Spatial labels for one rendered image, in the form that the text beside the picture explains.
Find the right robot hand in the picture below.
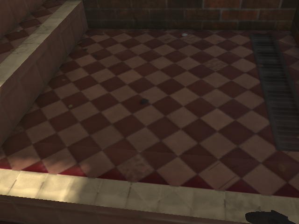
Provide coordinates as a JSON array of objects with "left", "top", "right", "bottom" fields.
[{"left": 245, "top": 210, "right": 296, "bottom": 224}]

